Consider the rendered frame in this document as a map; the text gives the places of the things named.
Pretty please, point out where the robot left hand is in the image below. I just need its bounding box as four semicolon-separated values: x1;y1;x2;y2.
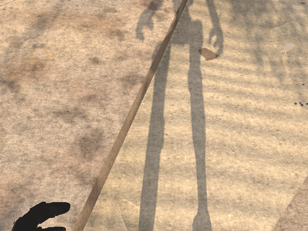
12;201;70;231

